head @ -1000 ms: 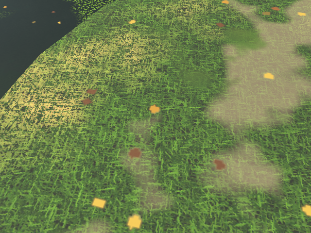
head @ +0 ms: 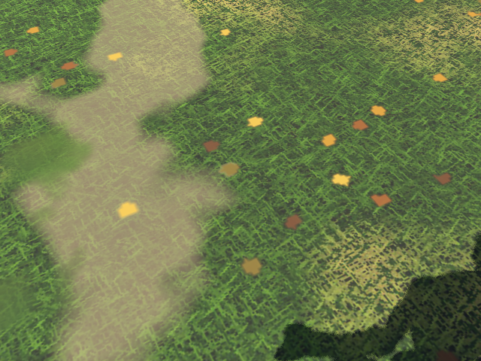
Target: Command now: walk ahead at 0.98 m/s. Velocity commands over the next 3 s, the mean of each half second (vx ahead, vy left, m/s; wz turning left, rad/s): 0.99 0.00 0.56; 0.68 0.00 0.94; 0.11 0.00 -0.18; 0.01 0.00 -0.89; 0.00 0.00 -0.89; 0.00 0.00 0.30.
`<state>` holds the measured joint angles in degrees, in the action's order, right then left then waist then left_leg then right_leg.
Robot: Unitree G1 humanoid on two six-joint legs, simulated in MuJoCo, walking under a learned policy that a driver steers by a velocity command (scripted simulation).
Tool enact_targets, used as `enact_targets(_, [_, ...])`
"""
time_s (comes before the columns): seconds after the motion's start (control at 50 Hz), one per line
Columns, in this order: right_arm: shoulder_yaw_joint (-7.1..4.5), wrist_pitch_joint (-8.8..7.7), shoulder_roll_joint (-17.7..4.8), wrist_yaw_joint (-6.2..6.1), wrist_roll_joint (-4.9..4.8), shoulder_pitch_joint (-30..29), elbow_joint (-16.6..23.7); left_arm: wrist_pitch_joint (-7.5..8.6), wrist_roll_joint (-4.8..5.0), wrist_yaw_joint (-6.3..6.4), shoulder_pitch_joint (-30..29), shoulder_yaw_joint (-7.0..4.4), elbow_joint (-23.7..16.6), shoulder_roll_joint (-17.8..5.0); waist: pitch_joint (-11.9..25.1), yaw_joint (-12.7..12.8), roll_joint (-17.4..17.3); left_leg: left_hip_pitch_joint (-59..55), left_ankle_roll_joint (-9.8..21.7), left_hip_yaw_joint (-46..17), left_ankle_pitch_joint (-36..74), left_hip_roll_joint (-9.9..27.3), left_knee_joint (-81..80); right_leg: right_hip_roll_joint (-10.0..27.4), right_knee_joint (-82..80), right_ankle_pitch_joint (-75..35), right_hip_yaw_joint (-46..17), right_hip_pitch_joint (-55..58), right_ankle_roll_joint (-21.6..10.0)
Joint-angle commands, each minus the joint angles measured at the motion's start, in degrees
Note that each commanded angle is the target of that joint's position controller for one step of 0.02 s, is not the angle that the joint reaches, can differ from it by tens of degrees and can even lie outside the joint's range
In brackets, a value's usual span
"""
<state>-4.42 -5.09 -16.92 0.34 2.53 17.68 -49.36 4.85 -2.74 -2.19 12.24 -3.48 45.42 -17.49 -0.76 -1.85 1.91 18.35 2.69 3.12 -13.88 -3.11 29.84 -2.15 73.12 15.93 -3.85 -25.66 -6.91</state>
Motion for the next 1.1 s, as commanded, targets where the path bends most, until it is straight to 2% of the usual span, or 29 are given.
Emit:
enact_targets(0.02, [0.8, -1.88, -0.6, 0.5, -1.36, 5.6, -0.3, 0.14, -1.65, -0.82, -2.6, 1.91, -7.4, 1.6, -1.8, 2.7, -5.7, -8.5, 11.1, -27.6, -5.1, 14.6, -19.2, 6.7, -5.2, 1.0, -2.2, -16.2, 2.0])
enact_targets(0.06, [0.42, -2.14, -2.4, 0.2, -1.57, 6.4, 0.2, 0.26, -1.73, -1.18, -8.6, 2.81, -10.7, 0.9, -3.9, 2.7, -3.9, -5.6, 12.0, -25.1, -0.9, 14.3, -22.2, 8.2, -13.7, -3.7, -0.4, -17.5, 4.3])
enact_targets(0.12, [-0.91, -2.19, -6.6, 0.57, -1.91, 5.0, 1.8, 0.78, 0.31, -2.46, -15.3, 4.21, -12.7, 1.1, -4.7, 1.9, -4.4, 6.4, 9.4, -16.7, 7.6, 10.0, -26.6, 4.4, -32.3, -12.7, 4.7, 2.4, 6.3])
enact_targets(0.18, [-1.14, -1.94, -8.1, 1.24, -2.85, 9.1, 1.0, 0.88, 0.76, -1.29, -16.4, 3.44, -12.6, -1.4, -3.4, 0.8, -4.4, -1.8, 8.2, -16.9, 20.9, 11.8, -22.7, 2.4, -38.5, -15.7, 5.4, 7.6, 6.0])
enact_targets(0.22, [-1.37, -1.4, -9.5, 1.23, -2.91, 11.1, 0.1, 1.35, 0.05, 0.26, -8.0, 1.9, -9.9, -4.1, 3.5, 4.6, -3.4, -7.5, 6.2, -14.1, 37.3, 9.5, -6.0, -0.8, -43.2, -10.4, 6.2, 18.5, 4.6])
enact_targets(0.24, [-1.54, -1.28, -9.9, 1.26, -3.18, 10.6, 0.3, 1.62, -0.53, 1.29, 0.3, 0.87, -7.8, -5.9, 8.5, 8.6, -3.6, -2.0, 5.3, -13.4, 34.6, 7.2, 7.0, 1.3, -42.2, -8.8, 5.3, 30.4, 4.1])
enact_targets(0.26, [-0.75, -1.56, -6.6, 1.3, -3.4, 8.4, 2.3, 1.74, -1.73, 2.69, 10.9, -0.72, -7.1, -10.7, 15.3, 13.6, 0.3, 8.2, 4.3, -11.2, 19.2, 4.0, 25.2, 14.1, -44.1, 7.4, -7.6, 42.4, 2.5])
enact_targets(0.28, [1.05, -1.24, 2.2, 0.71, -5.33, 12.7, 4.7, 1.26, -3.53, 3.07, 14.0, -1.51, -6.7, -14.0, 22.1, 9.8, 11.0, 22.4, 3.6, -7.8, -14.0, 1.0, 43.9, 30.6, -51.7, 23.4, -33.3, 51.6, -0.7])
enact_targets(0.3, [0.7, -0.49, -1.5, 0.29, -4.7, 10.4, 5.7, 0.63, -1.51, 2.89, 11.0, -1.78, -6.6, -11.7, 19.8, 8.7, 11.0, 27.7, 4.4, -7.6, -8.6, 2.9, 49.7, 29.5, -58.4, 31.1, -42.4, 45.4, -2.9])
enact_targets(0.32, [0.31, 0.28, -2.8, 0.48, -3.54, 5.2, 5.8, 0.81, -0.72, 2.63, 5.9, -0.68, -6.8, -6.4, 9.9, 7.4, 5.6, 29.9, 4.4, -7.1, -3.7, 5.7, 49.0, 26.1, -58.4, 25.7, -31.9, 37.6, -1.9])
enact_targets(0.34, [0.28, 0.76, -2.3, 1.12, -2.79, 2.6, 5.9, 1.16, -0.36, 2.21, 4.0, -0.13, -6.2, -3.6, 5.2, 6.3, 2.2, 28.7, 3.9, -7.2, -1.5, 7.3, 46.4, 23.5, -58.7, 14.2, -23.0, 31.1, -1.2])
enact_targets(0.46, [1.12, 4.51, 1.6, 3.72, -0.65, -6.6, 10.9, 3.44, 1.8, 1.52, 7.0, 0.76, -0.2, 0.7, -2.5, 1.3, 3.1, 30.8, 2.7, -4.8, 4.9, 10.6, 41.7, 17.9, -63.0, -18.1, 3.0, 22.7, 2.3])
enact_targets(0.58, [2.69, 4.1, -0.3, 5.76, -0.89, -18.4, 15.6, 3.66, 1.46, 2.59, 8.4, -0.01, 2.0, -4.8, -6.8, 0.7, -0.2, 16.4, 6.5, 7.0, 17.5, 4.9, 16.0, 12.9, -65.2, -45.0, 19.8, 20.7, 5.9])
enact_targets(0.62, [2.19, 4.0, -2.7, 5.41, -1.12, -14.8, 14.4, 2.53, 1.31, 3.52, 10.8, -0.83, 1.8, -8.8, -2.6, -1.8, 2.1, 9.2, 8.1, 10.1, 14.1, 0.1, 13.9, 14.3, -56.1, -69.4, 20.3, 26.7, 6.6])
enact_targets(0.66, [0.45, 3.92, -6.8, 4.26, -1.22, 1.5, 10.3, 0.44, 0.59, 4.35, 7.3, -1.92, 0.4, -12.6, 6.1, -10.9, 4.6, -7.7, 10.6, 7.8, 7.8, -2.7, 13.7, 17.1, -34.2, -79.8, 18.6, 25.8, 5.8])
enact_targets(0.68, [-1.05, 3.53, -9.2, 3.02, -0.84, 13.1, 6.3, -0.31, 0.55, 4.06, 5.5, -1.98, -0.7, -12.3, 10.9, -15.0, 1.9, -22.2, 12.1, 3.6, 8.2, -3.4, 8.2, 16.1, -15.8, -68.9, 17.5, 18.8, 5.4])
enact_targets(0.7, [-2.47, 3.92, -11.7, 1.37, -1.7, 9.9, 5.7, -0.09, 0.68, 2.76, 5.8, -1.14, -1.7, -7.6, 7.6, -10.4, -9.3, -30.2, 13.2, -5.6, 10.3, 1.3, 4.2, 5.3, 4.8, -10.3, 17.2, 2.7, 7.4])
enact_targets(0.72, [-3.72, 4.55, -20.1, 1.21, 0.67, 5.1, 9.1, 0.34, 1.32, 2.69, 13.8, 0.33, -6.9, -3.3, 14.9, -1.4, -17.9, -46.4, 24.6, -35.1, 34.6, 17.3, 4.1, -0.5, 27.7, 17.0, 9.7, -18.9, 10.7])
enact_targets(0.74, [-4.52, 4.93, -19.4, 0.5, -0.6, 7.4, 11.2, 1.53, 1.54, 3.02, 7.2, 0.63, -9.4, -6.3, 22.4, -6.4, -6.8, -48.0, 27.0, -44.8, 26.5, 19.6, -5.4, 0.8, 27.8, 12.0, -0.1, -24.5, 10.1])
enact_targets(0.78, [-2.85, 4.59, -13.5, -0.36, -1.92, 1.9, 9.5, 1.87, 0.86, 3.09, 3.2, 1.1, -9.2, -5.7, 4.2, 0.3, 5.0, -25.4, 19.8, -34.1, 29.7, 15.1, -11.0, 5.9, 13.3, 7.8, 0.0, -20.4, 9.3])
enact_targets(0.8, [-2.05, 1.64, -10.5, 0.79, -4.35, -4.3, 14.9, 3.5, 3.29, 3.98, 1.7, -0.05, -11.7, -7.4, 6.1, 2.2, 4.3, -18.9, 22.3, -39.7, 30.0, 15.1, -12.4, 3.5, 13.8, 9.5, -5.0, -16.8, 10.5])
enact_targets(0.86, [-1.74, 0.28, -8.8, 0.51, -4.91, -10.3, 15.1, 2.18, 1.95, 4.55, 0.9, -1.06, -12.0, -7.6, 1.1, 6.7, 5.5, -1.7, 17.2, -25.5, 37.1, 7.3, -13.2, 7.0, -5.5, 7.7, -3.8, -7.6, 12.2])
enact_targets(0.88, [-1.77, 0.65, -8.7, -0.25, -5.05, -9.8, 14.7, 2.08, 0.87, 4.99, -3.6, -0.44, -13.4, -4.7, 0.2, 5.3, 6.2, 2.0, 15.1, -21.9, 42.5, 3.3, -11.9, 5.0, -11.5, 3.0, -0.9, -6.0, 12.3])
enact_targets(0.92, [-2.6, 2.92, -9.7, -2.18, -4.93, -8.8, 14.1, 1.97, 1.47, 4.47, -5.6, 0.82, -15.0, -1.1, 2.5, 4.2, -0.3, 6.0, 11.4, -17.0, 48.5, -1.6, -6.4, -0.4, -27.2, -6.3, 2.2, 0.5, 12.7])
enact_targets(0.96, [-2.87, 5.27, -9.3, -3.39, -5.48, -3.7, 12.4, 1.86, 2.56, 3.88, -9.2, 0.61, -15.7, -0.3, 7.5, 0.8, -1.9, 5.9, 4.9, -18.1, 35.9, -4.3, -3.0, -6.0, -38.3, -18.2, 4.3, 8.3, 12.6])
enact_targets(1.02, [-2.13, 6.23, -6.5, -3.96, -4.6, -3.6, 12.5, 1.39, 3.6, 3.09, -9.7, -0.7, -16.2, -2.9, 7.6, 1.2, -8.3, 1.1, 2.3, -23.8, 22.4, -2.7, 2.2, -5.3, -46.1, -24.4, 0.8, 10.6, 12.1])
enact_targets(1.06, [-0.93, 5.55, -2.8, -3.65, -3.66, -4.7, 13.3, 2.13, 1.38, 3.1, -1.2, -1.44, -13.2, -4.4, 12.0, 4.7, -9.7, -5.4, 0.0, -20.0, 21.8, -3.8, 16.3, -0.7, -52.2, -36.9, 0.4, 18.5, 8.9])
enact_targets(1.08, [0.73, 5.36, 1.5, -3.32, -2.19, -3.9, 14.3, 2.36, 0.19, 3.26, 3.1, -1.1, -12.6, -5.4, 17.6, 5.6, -1.0, 1.5, -2.0, -16.3, -8.4, -6.6, 33.4, 11.3, -47.7, -57.3, -11.3, 30.9, 3.1])
enact_targets(1.1, [1.34, 4.93, 1.6, -2.07, -3.19, 9.4, 14.2, 2.43, -1.45, 2.91, 2.9, -0.67, -12.1, -6.4, 24.5, -1.5, 14.2, 13.5, -4.2, -19.6, -30.8, -10.2, 49.0, 28.7, -45.4, -63.0, -38.1, 42.4, -12.8])
